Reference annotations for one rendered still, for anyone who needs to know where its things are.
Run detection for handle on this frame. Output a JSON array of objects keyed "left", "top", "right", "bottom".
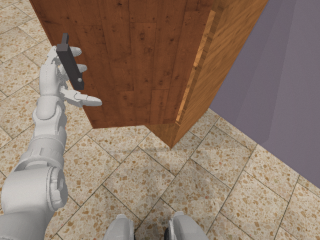
[{"left": 56, "top": 33, "right": 85, "bottom": 90}]

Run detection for robot left thigh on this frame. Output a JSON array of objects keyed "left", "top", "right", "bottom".
[{"left": 102, "top": 218, "right": 134, "bottom": 240}]

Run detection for left robot shin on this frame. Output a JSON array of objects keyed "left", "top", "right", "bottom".
[{"left": 116, "top": 214, "right": 127, "bottom": 219}]

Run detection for left robot hand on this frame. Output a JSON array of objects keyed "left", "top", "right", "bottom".
[{"left": 39, "top": 45, "right": 102, "bottom": 108}]

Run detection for robot left forearm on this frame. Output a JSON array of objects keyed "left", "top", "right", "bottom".
[{"left": 0, "top": 95, "right": 67, "bottom": 213}]

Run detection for left robot upper arm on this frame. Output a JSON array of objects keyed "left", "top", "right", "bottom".
[{"left": 0, "top": 166, "right": 68, "bottom": 240}]

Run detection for cupboard door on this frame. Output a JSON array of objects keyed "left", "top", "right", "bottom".
[{"left": 29, "top": 0, "right": 214, "bottom": 129}]

